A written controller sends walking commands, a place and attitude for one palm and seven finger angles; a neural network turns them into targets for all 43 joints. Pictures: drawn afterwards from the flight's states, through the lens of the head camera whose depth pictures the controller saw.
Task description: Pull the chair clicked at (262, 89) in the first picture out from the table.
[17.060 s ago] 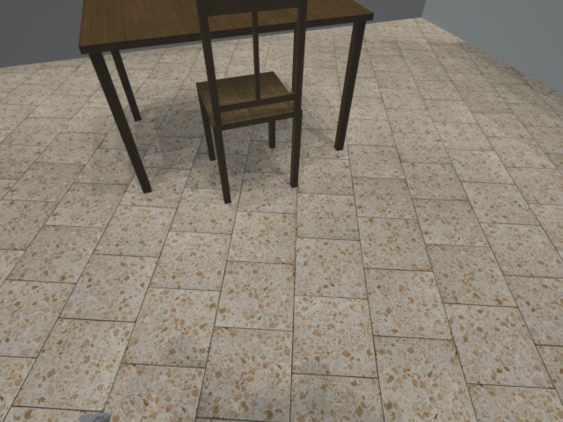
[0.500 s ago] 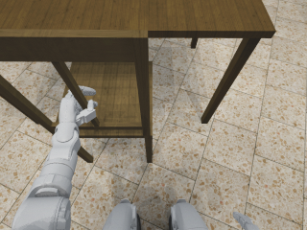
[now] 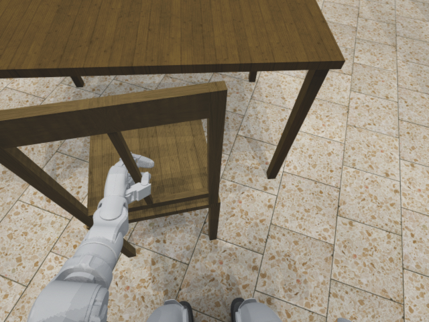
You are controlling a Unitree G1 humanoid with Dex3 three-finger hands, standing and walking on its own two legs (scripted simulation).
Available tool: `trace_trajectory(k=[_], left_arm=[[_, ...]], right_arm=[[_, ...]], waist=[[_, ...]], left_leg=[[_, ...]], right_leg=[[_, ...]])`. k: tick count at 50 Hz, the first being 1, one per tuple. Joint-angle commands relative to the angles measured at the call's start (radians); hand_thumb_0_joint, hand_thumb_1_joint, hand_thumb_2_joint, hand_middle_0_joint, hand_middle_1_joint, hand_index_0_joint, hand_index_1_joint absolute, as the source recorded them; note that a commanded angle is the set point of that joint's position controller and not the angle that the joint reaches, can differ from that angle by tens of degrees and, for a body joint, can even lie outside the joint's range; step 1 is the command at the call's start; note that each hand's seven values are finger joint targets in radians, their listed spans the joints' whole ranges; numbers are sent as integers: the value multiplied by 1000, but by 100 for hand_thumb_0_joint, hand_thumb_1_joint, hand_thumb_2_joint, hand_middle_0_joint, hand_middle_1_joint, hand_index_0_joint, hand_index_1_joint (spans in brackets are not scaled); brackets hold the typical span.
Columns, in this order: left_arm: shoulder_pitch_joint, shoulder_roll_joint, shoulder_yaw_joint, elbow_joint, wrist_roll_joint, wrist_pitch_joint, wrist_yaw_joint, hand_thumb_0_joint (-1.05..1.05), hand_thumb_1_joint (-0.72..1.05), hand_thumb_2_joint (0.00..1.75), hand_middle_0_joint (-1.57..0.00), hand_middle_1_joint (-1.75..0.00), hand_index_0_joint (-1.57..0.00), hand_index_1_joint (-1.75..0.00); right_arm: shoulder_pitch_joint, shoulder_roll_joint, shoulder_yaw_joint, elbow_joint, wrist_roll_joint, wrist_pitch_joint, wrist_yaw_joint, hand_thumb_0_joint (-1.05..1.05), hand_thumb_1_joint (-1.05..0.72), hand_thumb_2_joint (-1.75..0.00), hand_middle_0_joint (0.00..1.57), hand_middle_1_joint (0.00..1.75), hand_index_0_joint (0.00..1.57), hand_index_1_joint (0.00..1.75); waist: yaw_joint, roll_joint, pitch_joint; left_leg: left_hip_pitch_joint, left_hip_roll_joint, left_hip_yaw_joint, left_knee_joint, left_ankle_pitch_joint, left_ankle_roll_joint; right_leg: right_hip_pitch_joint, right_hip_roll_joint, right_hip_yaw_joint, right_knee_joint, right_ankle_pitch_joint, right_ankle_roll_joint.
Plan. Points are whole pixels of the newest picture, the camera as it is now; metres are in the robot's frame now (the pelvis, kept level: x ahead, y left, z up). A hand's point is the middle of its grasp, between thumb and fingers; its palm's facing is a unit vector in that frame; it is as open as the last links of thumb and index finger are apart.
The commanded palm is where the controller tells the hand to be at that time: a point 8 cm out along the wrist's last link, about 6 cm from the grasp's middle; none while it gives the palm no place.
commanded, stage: step backward, pulling the chair out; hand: left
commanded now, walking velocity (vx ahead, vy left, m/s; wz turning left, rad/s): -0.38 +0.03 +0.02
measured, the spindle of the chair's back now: (135, 173) +0.42 +0.16 -0.05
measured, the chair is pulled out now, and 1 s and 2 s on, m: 0.11 0.17 0.17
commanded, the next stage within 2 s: none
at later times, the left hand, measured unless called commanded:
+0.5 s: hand (159, 209) +0.33 +0.10 -0.05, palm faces +0.01 -0.98 -0.20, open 4.9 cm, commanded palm +0.34 +0.15 -0.05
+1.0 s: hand (159, 209) +0.33 +0.10 -0.05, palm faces +0.01 -0.98 -0.21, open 4.9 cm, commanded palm +0.34 +0.15 -0.05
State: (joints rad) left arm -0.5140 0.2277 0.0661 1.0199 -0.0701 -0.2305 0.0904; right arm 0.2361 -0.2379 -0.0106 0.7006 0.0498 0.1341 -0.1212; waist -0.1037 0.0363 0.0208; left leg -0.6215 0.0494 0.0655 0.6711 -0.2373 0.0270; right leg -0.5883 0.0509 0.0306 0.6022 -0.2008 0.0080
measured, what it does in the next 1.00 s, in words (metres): stands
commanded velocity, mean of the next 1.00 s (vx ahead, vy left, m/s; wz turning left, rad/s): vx -0.38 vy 0.02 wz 0.01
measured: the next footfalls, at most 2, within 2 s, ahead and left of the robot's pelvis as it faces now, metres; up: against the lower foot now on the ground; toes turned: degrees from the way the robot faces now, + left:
none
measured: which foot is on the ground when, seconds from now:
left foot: down 0.00-1.00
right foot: down 0.00-1.00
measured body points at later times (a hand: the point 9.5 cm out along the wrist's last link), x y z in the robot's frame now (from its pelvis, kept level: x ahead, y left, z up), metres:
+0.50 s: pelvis -0.03 -0.01 +0.00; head +0.05 -0.03 +0.44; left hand +0.33 +0.16 -0.04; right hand +0.05 -0.29 -0.14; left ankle +0.05 +0.10 -0.72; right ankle +0.05 -0.12 -0.72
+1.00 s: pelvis -0.03 -0.02 +0.00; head +0.05 -0.04 +0.44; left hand +0.33 +0.16 -0.04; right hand +0.07 -0.28 -0.14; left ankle +0.05 +0.10 -0.72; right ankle +0.05 -0.12 -0.72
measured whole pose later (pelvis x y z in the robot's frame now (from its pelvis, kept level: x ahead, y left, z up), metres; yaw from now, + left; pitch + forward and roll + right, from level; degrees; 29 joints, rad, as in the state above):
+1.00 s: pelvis -0.03 -0.02 +0.00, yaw +1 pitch +5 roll +0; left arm -0.51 0.17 -0.02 1.08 -0.07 -0.26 0.12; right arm 0.19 -0.24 0.00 0.77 0.06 0.00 -0.15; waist -0.06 0.04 0.09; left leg -0.53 0.04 0.06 0.63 -0.18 0.00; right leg -0.53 0.04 0.02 0.63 -0.19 -0.01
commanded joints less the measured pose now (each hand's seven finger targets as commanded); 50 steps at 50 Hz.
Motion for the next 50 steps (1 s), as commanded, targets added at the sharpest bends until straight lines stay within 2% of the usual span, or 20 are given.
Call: trace_trajectory(k=[1,2,5,6,7,11,12,15,17,18,22,24,28,31,32,35,37,40,44,50], left_arm=[[-343,164,-18,-167,33,-52,22,0,90,90,-50,-145,-50,-145],[-344,183,-6,-161,31,-52,26,0,90,90,-50,-145,-50,-145],[-364,158,-31,-149,29,-61,33,0,90,90,-50,-145,-50,-145],[-372,158,-35,-149,26,-62,36,0,90,90,-50,-145,-50,-145],[-375,179,-21,-141,27,-64,42,0,90,90,-50,-145,-50,-145],[-388,149,-51,-137,25,-75,48,0,90,90,-50,-145,-50,-145],[-392,171,-34,-132,27,-77,54,0,90,90,-50,-145,-50,-145],[-392,134,-63,-129,26,-80,54,0,90,90,-50,-145,-50,-145],[-385,147,-52,-120,25,-81,58,0,90,90,-50,-145,-50,-145],[-383,130,-68,-127,23,-82,56,0,90,90,-50,-145,-50,-145],[-375,125,-62,-125,19,-82,55,0,90,90,-50,-145,-50,-145],[-383,115,-74,-139,18,-82,51,0,90,90,-50,-145,-50,-145],[-374,129,-66,-137,19,-77,50,0,90,90,-50,-145,-50,-145],[-385,138,-61,-142,22,-79,49,0,90,90,-50,-145,-50,-145],[-377,161,-43,-132,26,-78,53,0,90,90,-50,-145,-50,-145],[-388,148,-61,-143,27,-83,51,0,90,90,-50,-145,-50,-145],[-381,156,-49,-130,29,-83,54,0,90,90,-50,-145,-50,-145],[-389,129,-65,-144,25,-88,48,0,90,90,-50,-145,-50,-145],[-393,128,-66,-148,21,-85,45,0,90,90,-50,-145,-50,-145],[-389,151,-56,-147,26,-84,45,0,90,90,-50,-145,-50,-145]], right_arm=[[25,-157,-48,-62,4,-39,-23,0,-90,-90,20,30,20,30],[24,-165,-50,-57,8,-43,-27,0,-90,-90,20,30,20,30],[15,-153,-42,-44,13,-57,-28,0,-90,-90,20,30,20,30],[10,-149,-39,-44,15,-62,-28,0,-90,-90,20,30,20,30],[10,-157,-43,-40,16,-68,-32,0,-90,-90,20,30,20,30],[3,-143,-34,-31,20,-91,-33,0,-90,-90,20,30,20,30],[5,-154,-38,-27,21,-96,-36,0,-90,-90,20,30,20,30],[0,-147,-31,-24,23,-110,-36,0,-90,-90,20,30,20,30],[1,-158,-34,-20,22,-117,-40,0,-90,-90,20,30,20,30],[-1,-155,-31,-21,22,-121,-40,0,-90,-90,20,30,20,30],[-9,-158,-34,-17,21,-133,-45,0,-90,-90,20,30,20,30],[-9,-154,-32,-19,18,-136,-43,0,-90,-90,20,30,20,30],[-4,-153,-33,-20,16,-143,-44,0,-90,-90,20,30,20,30],[0,-146,-33,-19,16,-149,-43,0,-90,-90,20,30,20,30],[5,-154,-39,-16,14,-151,-46,0,-90,-90,20,30,20,30],[7,-147,-32,-14,16,-156,-43,0,-90,-90,20,30,20,30],[10,-156,-36,-9,16,-158,-46,0,-90,-90,20,30,20,30],[4,-150,-31,-8,16,-161,-47,0,-90,-90,20,30,20,30],[-4,-147,-33,-5,14,-161,-49,0,-90,-90,20,30,20,30],[1,-140,-34,-11,15,-163,-50,0,-90,-90,20,30,20,30]], waist=[[11,72,-419],[13,60,-415],[13,28,-397],[11,-5,-394],[12,-16,-383],[14,-39,-375],[14,-43,-375],[18,-40,-368],[20,-27,-360],[24,9,-359],[30,17,-358],[34,36,-354],[35,19,-339],[33,-50,-345],[31,-48,-346],[31,-40,-352],[30,-40,-355],[36,5,-377],[41,25,-369],[37,-52,-351]], left_leg=[[291,93,-124,-126,142,12],[287,89,-123,-128,111,13],[283,73,-108,-126,38,8],[279,64,-102,-119,7,7],[289,54,-94,-111,-17,4],[319,36,-77,-110,-61,-5],[327,32,-80,-112,-62,-5],[342,37,-82,-130,-55,-6],[346,44,-93,-147,-51,-1],[346,56,-104,-165,-44,0],[327,82,-132,-194,-50,16],[310,91,-131,-194,-33,16],[308,79,-115,-169,-46,6],[314,54,-86,-127,-54,-6],[333,43,-80,-116,-43,-10],[344,38,-75,-109,-36,-16],[355,43,-87,-124,-12,-13],[353,80,-117,-161,38,0],[331,98,-122,-158,79,10],[336,44,-73,-97,-16,-17]], right_leg=[[140,-46,11,-51,29,15],[138,-47,16,-58,10,15],[138,-67,28,-84,-22,17],[135,-77,39,-102,-49,19],[122,-88,52,-126,-72,18],[114,-114,64,-170,-123,20],[110,-113,65,-177,-132,20],[112,-111,52,-174,-135,21],[111,-97,43,-167,-140,21],[114,-91,34,-147,-134,19],[136,-63,22,-94,-127,14],[149,-67,22,-69,-111,11],[146,-82,41,-94,-115,8],[145,-110,73,-141,-122,9],[138,-117,80,-159,-113,8],[131,-132,84,-169,-113,8],[131,-117,68,-161,-102,12],[144,-85,33,-93,-67,17],[165,-77,35,-50,-30,15],[142,-131,91,-151,-86,7]])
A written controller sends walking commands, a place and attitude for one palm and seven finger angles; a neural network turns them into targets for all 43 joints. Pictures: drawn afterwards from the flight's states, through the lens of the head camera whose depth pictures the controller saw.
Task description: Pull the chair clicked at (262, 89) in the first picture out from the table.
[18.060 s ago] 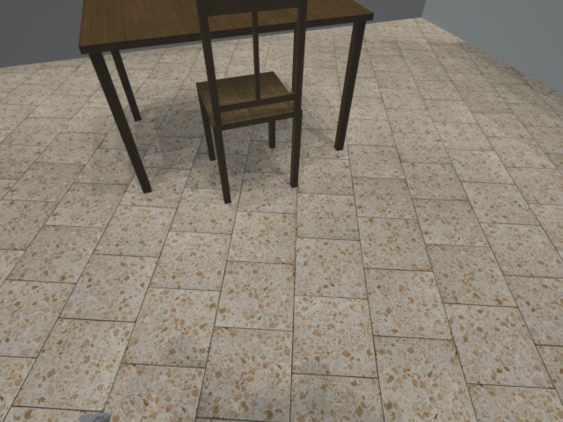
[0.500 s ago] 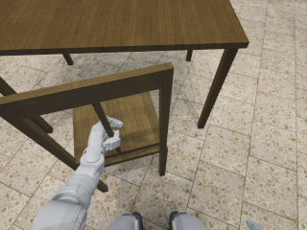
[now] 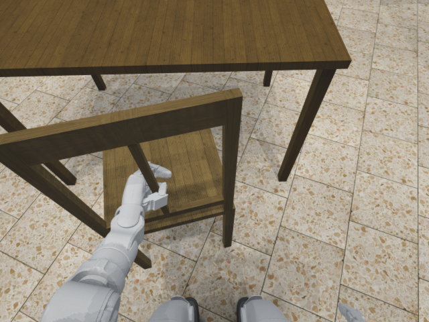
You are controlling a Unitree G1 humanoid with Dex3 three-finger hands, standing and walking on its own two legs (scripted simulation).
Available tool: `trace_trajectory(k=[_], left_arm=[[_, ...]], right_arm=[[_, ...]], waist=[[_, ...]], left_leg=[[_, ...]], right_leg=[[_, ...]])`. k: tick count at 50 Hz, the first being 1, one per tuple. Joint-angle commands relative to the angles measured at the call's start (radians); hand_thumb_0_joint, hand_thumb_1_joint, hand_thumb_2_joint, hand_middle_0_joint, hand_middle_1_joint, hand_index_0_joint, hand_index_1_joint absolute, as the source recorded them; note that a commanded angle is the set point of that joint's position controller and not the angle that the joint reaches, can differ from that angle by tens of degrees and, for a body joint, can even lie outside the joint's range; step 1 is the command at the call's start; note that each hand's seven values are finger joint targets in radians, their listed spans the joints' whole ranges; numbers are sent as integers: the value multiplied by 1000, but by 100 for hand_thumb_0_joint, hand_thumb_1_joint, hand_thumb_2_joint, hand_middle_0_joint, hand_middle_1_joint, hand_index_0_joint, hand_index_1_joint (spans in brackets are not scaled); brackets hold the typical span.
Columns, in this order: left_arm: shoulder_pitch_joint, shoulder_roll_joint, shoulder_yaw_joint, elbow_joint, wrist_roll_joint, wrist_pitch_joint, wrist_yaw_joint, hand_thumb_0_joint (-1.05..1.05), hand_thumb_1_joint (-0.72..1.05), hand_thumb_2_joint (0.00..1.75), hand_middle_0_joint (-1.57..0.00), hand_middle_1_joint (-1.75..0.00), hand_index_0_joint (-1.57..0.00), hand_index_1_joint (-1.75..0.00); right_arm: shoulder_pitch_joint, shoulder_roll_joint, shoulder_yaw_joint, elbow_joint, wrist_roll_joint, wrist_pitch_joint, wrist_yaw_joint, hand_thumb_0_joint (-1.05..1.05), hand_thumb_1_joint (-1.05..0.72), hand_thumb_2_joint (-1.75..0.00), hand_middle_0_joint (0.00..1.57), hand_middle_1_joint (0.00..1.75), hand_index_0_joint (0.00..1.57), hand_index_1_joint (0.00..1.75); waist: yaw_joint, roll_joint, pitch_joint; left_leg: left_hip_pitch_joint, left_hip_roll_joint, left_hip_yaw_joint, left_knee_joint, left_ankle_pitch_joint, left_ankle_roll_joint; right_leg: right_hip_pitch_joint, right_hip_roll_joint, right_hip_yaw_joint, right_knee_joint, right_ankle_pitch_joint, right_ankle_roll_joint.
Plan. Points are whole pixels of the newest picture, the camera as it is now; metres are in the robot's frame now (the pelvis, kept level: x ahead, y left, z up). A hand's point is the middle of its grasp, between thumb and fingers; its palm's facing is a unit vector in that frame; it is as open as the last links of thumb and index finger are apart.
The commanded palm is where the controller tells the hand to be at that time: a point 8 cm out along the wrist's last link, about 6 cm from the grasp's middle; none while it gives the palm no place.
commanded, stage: step backward, pulling the chair out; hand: left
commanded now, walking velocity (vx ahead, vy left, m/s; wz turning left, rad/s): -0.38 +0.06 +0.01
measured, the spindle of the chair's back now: (152, 183) +0.39 +0.14 -0.05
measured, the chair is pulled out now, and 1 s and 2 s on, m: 0.17 0.17 0.19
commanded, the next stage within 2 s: stop walking, hand still on the chair in 1.06 s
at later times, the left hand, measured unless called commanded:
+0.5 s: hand (163, 196) +0.37 +0.12 -0.05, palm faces -0.02 -0.98 -0.21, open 5.0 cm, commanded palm +0.37 +0.17 -0.05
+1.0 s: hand (162, 196) +0.37 +0.12 -0.05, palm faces -0.03 -0.98 -0.20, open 5.0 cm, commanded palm +0.37 +0.17 -0.05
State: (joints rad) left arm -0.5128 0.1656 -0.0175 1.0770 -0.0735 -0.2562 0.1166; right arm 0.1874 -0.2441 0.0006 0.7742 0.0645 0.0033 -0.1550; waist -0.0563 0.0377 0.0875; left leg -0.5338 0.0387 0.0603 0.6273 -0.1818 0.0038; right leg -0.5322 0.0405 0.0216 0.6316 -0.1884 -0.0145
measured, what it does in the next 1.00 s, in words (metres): stands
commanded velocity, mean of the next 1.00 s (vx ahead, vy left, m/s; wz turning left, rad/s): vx -0.38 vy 0.02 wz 0.01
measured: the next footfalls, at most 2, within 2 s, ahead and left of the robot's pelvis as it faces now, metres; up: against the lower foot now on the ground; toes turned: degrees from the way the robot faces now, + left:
none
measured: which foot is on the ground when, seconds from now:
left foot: down 0.00-1.00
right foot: down 0.00-1.00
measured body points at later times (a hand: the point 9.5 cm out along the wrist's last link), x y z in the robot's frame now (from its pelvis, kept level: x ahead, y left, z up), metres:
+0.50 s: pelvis +0.00 +0.00 +0.00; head +0.08 -0.01 +0.44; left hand +0.36 +0.17 -0.04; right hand +0.09 -0.25 -0.14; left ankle +0.08 +0.12 -0.72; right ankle +0.08 -0.10 -0.72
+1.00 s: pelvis -0.01 +0.01 +0.00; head +0.08 +0.00 +0.44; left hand +0.36 +0.17 -0.04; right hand +0.08 -0.27 -0.13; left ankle +0.08 +0.12 -0.72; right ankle +0.08 -0.10 -0.72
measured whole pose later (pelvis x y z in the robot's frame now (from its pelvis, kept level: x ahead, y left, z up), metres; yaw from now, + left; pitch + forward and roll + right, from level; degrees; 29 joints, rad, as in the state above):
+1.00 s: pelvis -0.01 +0.01 +0.00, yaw +0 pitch +4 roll +0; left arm -0.54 0.17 -0.02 1.08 -0.06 -0.23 0.12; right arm 0.20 -0.25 -0.01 0.76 0.06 -0.01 -0.15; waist -0.07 0.03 0.12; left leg -0.51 0.04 0.06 0.61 -0.17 0.01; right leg -0.50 0.04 0.02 0.60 -0.17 -0.01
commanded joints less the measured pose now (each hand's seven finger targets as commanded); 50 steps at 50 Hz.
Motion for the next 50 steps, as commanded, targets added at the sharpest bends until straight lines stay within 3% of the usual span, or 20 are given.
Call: trace_trajectory(k=[1,4,6,7,10,13,16,20,22,26,38,42,46,50], left_arm=[[-387,216,28,-200,31,-58,19,0,90,90,-50,-145,-50,-145],[-383,227,31,-195,33,-51,23,0,90,90,-50,-145,-50,-145],[-387,217,22,-199,34,-51,22,0,90,90,-50,-145,-50,-145],[-382,226,31,-194,33,-48,25,0,90,90,-50,-145,-50,-145],[-389,177,4,-211,23,-50,16,0,90,90,-50,-145,-50,-145],[-394,167,5,-218,17,-44,11,0,90,90,-50,-145,-50,-145],[-411,164,3,-232,17,-38,3,0,90,90,-50,-145,-50,-145],[-409,180,14,-222,22,-34,4,0,90,90,-50,-145,-50,-145],[-402,209,37,-210,25,-38,9,0,90,90,-50,-145,-50,-145],[-410,217,40,-198,34,-50,11,0,90,90,-50,-145,-50,-145],[-404,197,27,-215,27,-40,13,0,90,90,-50,-145,-50,-145],[-403,223,41,-203,28,-33,15,0,90,90,-50,-145,-50,-145],[-406,211,31,-207,32,-38,13,0,90,90,-50,-145,-50,-145],[-400,197,28,-207,28,-37,11,0,90,90,-50,-145,-50,-145]], right_arm=[[52,-131,-44,-85,0,-33,-15,0,-90,-90,20,30,20,30],[57,-137,-45,-86,3,-31,-12,0,-90,-90,20,30,20,30],[54,-137,-43,-87,3,-30,-11,0,-90,-90,20,30,20,30],[53,-145,-46,-88,2,-31,-14,0,-90,-90,20,30,20,30],[40,-142,-39,-91,2,-33,-17,0,-90,-90,20,30,20,30],[28,-144,-41,-90,-3,-31,-19,0,-90,-90,20,30,20,30],[23,-136,-44,-93,-7,-26,-16,0,-90,-90,20,30,20,30],[28,-133,-45,-97,-8,-28,-15,0,-90,-90,20,30,20,30],[38,-138,-51,-94,-8,-35,-16,0,-90,-90,20,30,20,30],[54,-130,-49,-85,-8,-48,-10,0,-90,-90,20,30,20,30],[44,-142,-50,-86,-5,-50,-9,0,-90,-90,20,30,20,30],[56,-148,-56,-88,-5,-44,-10,0,-90,-90,20,30,20,30],[61,-141,-52,-89,-3,-46,-6,0,-90,-90,20,30,20,30],[52,-143,-51,-93,-4,-48,-5,0,-90,-90,20,30,20,30]], waist=[[-11,-77,-419],[-13,-84,-414],[-13,-68,-408],[-13,-54,-405],[-3,-6,-424],[7,63,-426],[8,57,-418],[4,-6,-391],[-1,-58,-397],[-8,-86,-415],[4,15,-425],[-3,-32,-397],[-6,-51,-409],[0,2,-409]], left_leg=[[252,42,-61,-43,-86,3],[268,24,-53,-30,-99,-4],[277,29,-62,-50,-89,-3],[285,41,-77,-71,-67,2],[277,99,-127,-145,-9,25],[259,148,-163,-179,47,46],[234,150,-142,-151,28,45],[188,116,-114,-113,-68,30],[214,85,-100,-78,-101,17],[260,54,-75,-42,-95,1],[247,119,-120,-125,25,29],[247,82,-95,-82,-37,12],[270,69,-85,-76,-55,3],[267,106,-115,-124,-30,19]], right_leg=[[85,-133,111,-200,-109,29],[88,-162,134,-237,-107,25],[82,-154,114,-234,-115,25],[83,-136,95,-223,-110,31],[107,-74,34,-126,-88,38],[133,-49,16,-31,-67,30],[145,-56,31,-23,-63,24],[144,-88,70,-71,-96,18],[119,-107,98,-129,-118,14],[93,-143,126,-193,-110,14],[163,-87,58,-97,-54,32],[139,-120,101,-163,-79,21],[126,-134,104,-190,-96,20],[139,-98,66,-141,-97,28]])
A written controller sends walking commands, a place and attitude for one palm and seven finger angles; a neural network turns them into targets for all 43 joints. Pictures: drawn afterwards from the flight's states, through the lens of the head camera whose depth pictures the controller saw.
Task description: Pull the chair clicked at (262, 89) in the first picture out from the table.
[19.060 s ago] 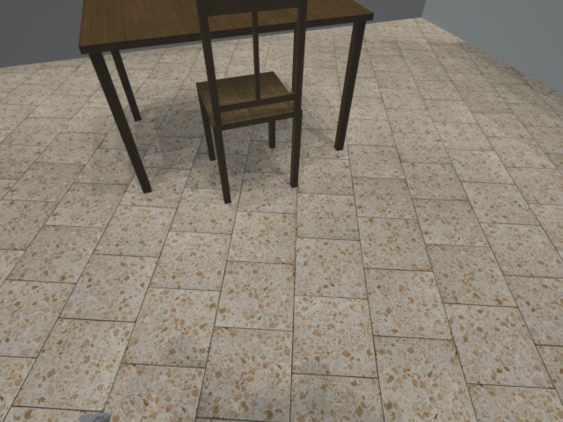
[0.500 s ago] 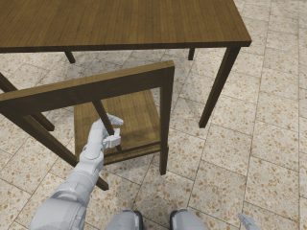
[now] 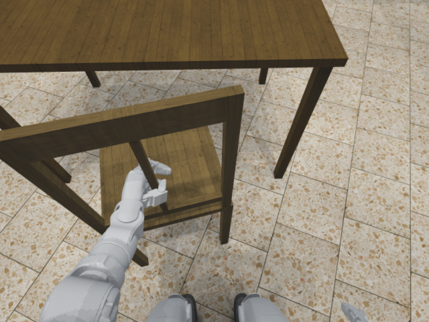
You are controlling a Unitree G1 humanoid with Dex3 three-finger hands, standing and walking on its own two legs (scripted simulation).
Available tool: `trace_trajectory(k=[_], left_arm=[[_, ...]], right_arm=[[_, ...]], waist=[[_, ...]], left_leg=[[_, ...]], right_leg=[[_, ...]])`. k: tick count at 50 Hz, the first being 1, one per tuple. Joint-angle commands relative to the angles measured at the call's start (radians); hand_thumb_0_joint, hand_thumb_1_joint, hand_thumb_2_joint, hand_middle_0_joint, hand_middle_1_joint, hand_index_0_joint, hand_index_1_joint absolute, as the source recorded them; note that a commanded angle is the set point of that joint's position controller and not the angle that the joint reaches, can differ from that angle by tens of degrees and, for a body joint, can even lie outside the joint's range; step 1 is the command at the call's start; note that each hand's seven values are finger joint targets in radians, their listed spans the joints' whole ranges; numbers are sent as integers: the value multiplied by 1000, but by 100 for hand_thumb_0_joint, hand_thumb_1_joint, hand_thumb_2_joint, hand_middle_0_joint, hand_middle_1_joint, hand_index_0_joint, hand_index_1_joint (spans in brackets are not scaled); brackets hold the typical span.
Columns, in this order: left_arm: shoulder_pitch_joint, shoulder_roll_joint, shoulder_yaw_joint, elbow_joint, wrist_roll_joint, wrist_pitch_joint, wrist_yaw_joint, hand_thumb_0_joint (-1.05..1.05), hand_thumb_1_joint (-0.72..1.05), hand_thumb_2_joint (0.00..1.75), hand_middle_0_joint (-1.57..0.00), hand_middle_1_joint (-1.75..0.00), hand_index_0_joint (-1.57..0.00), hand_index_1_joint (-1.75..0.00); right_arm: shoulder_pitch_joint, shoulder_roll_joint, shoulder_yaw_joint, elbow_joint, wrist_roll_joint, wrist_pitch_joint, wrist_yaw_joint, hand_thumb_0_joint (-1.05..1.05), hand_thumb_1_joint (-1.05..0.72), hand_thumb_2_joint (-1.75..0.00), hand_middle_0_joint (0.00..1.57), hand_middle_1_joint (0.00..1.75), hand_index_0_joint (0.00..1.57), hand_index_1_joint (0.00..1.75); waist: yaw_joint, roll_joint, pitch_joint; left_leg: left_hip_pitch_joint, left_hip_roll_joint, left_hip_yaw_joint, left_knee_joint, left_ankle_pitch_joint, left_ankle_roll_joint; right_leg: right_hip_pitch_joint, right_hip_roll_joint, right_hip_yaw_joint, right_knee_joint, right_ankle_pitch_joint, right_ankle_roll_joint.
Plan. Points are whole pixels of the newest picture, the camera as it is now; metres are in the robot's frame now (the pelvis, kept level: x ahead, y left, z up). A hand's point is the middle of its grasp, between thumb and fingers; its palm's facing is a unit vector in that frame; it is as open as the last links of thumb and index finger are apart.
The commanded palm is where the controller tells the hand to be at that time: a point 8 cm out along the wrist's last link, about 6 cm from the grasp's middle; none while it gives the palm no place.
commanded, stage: step backward, pulling the chair out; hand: left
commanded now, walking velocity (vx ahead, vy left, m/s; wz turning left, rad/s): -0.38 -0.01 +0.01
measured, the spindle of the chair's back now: (152, 180) +0.40 +0.14 -0.05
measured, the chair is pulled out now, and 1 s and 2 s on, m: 0.17 0.19 0.19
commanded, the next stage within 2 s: stop walking, hand still on the chair in 0.06 s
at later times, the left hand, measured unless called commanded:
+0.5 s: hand (161, 199) +0.35 +0.11 -0.05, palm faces -0.01 -0.98 -0.18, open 5.0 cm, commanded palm +0.34 +0.16 -0.04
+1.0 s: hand (160, 199) +0.35 +0.12 -0.05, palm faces +0.00 -0.99 -0.16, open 5.2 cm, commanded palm +0.34 +0.17 -0.04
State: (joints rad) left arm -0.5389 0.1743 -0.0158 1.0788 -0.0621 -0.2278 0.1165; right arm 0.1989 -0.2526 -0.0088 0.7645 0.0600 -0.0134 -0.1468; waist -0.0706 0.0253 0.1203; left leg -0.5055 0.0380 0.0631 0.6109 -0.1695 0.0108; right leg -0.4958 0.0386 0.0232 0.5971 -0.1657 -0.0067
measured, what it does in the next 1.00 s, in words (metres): shifts its weight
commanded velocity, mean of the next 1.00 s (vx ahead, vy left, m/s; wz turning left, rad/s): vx -0.05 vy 0.00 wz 0.00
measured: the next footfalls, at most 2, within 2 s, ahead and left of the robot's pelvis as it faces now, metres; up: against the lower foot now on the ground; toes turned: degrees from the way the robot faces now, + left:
none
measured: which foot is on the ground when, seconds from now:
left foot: down 0.00-1.00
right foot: down 0.00-1.00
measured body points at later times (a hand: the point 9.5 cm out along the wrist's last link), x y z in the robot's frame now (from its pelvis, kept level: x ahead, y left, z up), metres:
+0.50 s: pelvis +0.03 +0.00 +0.01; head +0.09 -0.02 +0.46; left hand +0.35 +0.17 -0.04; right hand +0.13 -0.26 -0.12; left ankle +0.09 +0.11 -0.72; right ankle +0.09 -0.11 -0.72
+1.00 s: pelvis +0.10 +0.00 +0.02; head +0.10 -0.02 +0.47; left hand +0.35 +0.17 -0.03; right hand +0.25 -0.24 -0.09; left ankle +0.09 +0.11 -0.72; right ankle +0.09 -0.11 -0.72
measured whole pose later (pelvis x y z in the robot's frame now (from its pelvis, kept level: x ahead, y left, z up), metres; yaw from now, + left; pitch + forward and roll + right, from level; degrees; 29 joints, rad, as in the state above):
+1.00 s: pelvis +0.10 +0.00 +0.02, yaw +0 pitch +0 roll +0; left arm -0.09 0.10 -0.10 0.74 -0.06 -0.06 0.10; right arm 0.18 -0.23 0.02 0.67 0.02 0.04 -0.13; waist 0.00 0.05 0.01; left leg -0.19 0.03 0.07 0.44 -0.25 0.00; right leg -0.18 0.04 0.03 0.43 -0.24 -0.02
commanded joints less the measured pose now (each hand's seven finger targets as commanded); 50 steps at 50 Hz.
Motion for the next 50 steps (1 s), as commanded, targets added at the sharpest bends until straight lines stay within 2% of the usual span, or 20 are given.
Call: trace_trajectory(k=[1,3,8,9,11,13,15,17,19,21,22,23,29,31,33,36,38,41,48,50], left_arm=[[-383,185,23,-215,16,-67,10,0,90,90,-50,-145,-50,-145],[-377,184,28,-214,16,-63,10,0,90,90,-50,-145,-50,-145],[-394,194,39,-218,18,-58,7,0,90,90,-50,-145,-50,-145],[-352,184,29,-397,15,-62,-3,0,90,90,-50,-145,-50,-145],[-306,163,20,-419,7,-31,-5,0,90,90,-50,-145,-50,-145],[-259,184,34,-419,8,-2,-1,0,90,90,-50,-145,-50,-145],[-234,181,33,-426,11,16,-1,0,90,90,-50,-145,-50,-145],[-209,182,43,-449,16,29,2,0,90,90,-50,-145,-50,-145],[-164,147,26,-455,14,42,-2,0,90,90,-50,-145,-50,-145],[-128,117,3,-454,12,55,-7,0,90,90,-50,-145,-50,-145],[-118,119,5,-456,13,62,-5,0,90,90,-50,-145,-50,-145],[-88,119,5,-448,15,67,-3,0,90,90,-50,-145,-50,-145],[11,79,-22,-478,16,95,-7,0,90,90,-50,-145,-50,-145],[43,72,-25,-483,16,104,-9,0,90,90,-50,-145,-50,-145],[74,67,-30,-487,16,113,-8,0,90,90,-50,-145,-50,-145],[116,60,-30,-490,17,121,-11,0,90,90,-50,-145,-50,-145],[135,63,-31,-497,18,124,-10,0,90,90,-50,-145,-50,-145],[168,54,-34,-509,19,126,-12,0,90,90,-50,-145,-50,-145],[219,45,-45,-526,21,128,-12,0,90,90,-50,-145,-50,-145],[227,44,-44,-541,22,125,-14,0,90,90,-50,-145,-50,-145]], right_arm=[[37,-134,-40,-84,-1,-32,-14,0,-90,-90,20,30,20,30],[35,-137,-42,-83,-4,-33,-14,0,-90,-90,20,30,20,30],[32,-130,-45,-79,-10,-33,-11,0,-90,-90,20,30,20,30],[7,-112,-47,-150,-9,-26,-5,0,-90,-90,20,30,20,30],[-11,-98,-33,-179,-5,-14,-8,0,-90,-90,20,30,20,30],[4,-104,-34,-185,-8,-6,-11,0,-90,-90,20,30,20,30],[8,-105,-31,-192,-8,-2,-8,0,-90,-90,20,30,20,30],[2,-115,-33,-195,-15,-5,-11,0,-90,-90,20,30,20,30],[-11,-111,-25,-206,-16,-5,-11,0,-90,-90,20,30,20,30],[-18,-108,-23,-213,-15,-2,-10,0,-90,-90,20,30,20,30],[-27,-114,-24,-212,-19,-3,-13,0,-90,-90,20,30,20,30],[-24,-111,-20,-207,-22,-3,-12,0,-90,-90,20,30,20,30],[-35,-102,-17,-202,-28,-9,-7,0,-90,-90,20,30,20,30],[-37,-98,-16,-200,-31,-9,-6,0,-90,-90,20,30,20,30],[-40,-98,-16,-198,-30,-8,-5,0,-90,-90,20,30,20,30],[-48,-94,-15,-204,-33,0,-1,0,-90,-90,20,30,20,30],[-52,-96,-14,-202,-34,3,-1,0,-90,-90,20,30,20,30],[-60,-88,-12,-213,-36,11,3,0,-90,-90,20,30,20,30],[-68,-88,-9,-216,-37,23,6,0,-90,-90,20,30,20,30],[-71,-85,-9,-221,-37,26,8,0,-90,-90,20,30,20,30]], waist=[[15,26,-449],[19,61,-452],[21,38,-452],[45,40,-485],[46,-4,-485],[43,-49,-455],[41,-67,-433],[41,-30,-431],[49,-23,-430],[51,-11,-402],[53,37,-379],[55,43,-358],[60,20,-372],[58,-7,-375],[56,14,-367],[58,-19,-356],[56,4,-338],[58,-19,-341],[58,-8,-314],[61,-32,-326]], left_leg=[[228,116,-128,-119,-32,17],[221,141,-146,-135,-4,29],[189,145,-136,-103,9,29],[190,149,-141,-116,-28,30],[207,115,-106,-83,-109,18],[248,71,-80,-55,-211,-2],[288,49,-70,-44,-225,-8],[329,63,-87,-87,-165,-1],[341,100,-110,-142,-118,16],[342,103,-108,-171,-157,19],[344,100,-109,-186,-148,20],[336,103,-113,-200,-138,20],[432,94,-87,-184,102,7],[452,90,-78,-179,153,1],[470,85,-66,-179,182,-2],[478,80,-60,-179,197,-5],[482,78,-58,-186,202,-4],[491,77,-53,-181,225,-3],[483,77,-58,-191,237,-3],[488,80,-58,-188,251,-1]], right_leg=[[112,-88,56,-82,-115,20],[128,-72,40,-37,-94,20],[149,-84,60,-21,-71,15],[221,-100,86,-25,-77,8],[230,-127,128,-93,-113,0],[186,-164,179,-186,-198,-15],[159,-182,190,-233,-244,-24],[170,-147,137,-207,-191,-12],[199,-105,80,-169,-142,8],[200,-95,72,-180,-172,8],[201,-90,67,-182,-158,5],[205,-87,60,-179,-142,3],[252,-88,56,-189,76,-1],[267,-94,54,-196,136,-1],[273,-99,62,-203,182,-6],[280,-102,63,-214,213,-6],[279,-104,67,-220,223,-9],[291,-110,64,-220,264,-10],[300,-111,61,-221,259,-12],[313,-113,54,-215,273,-12]])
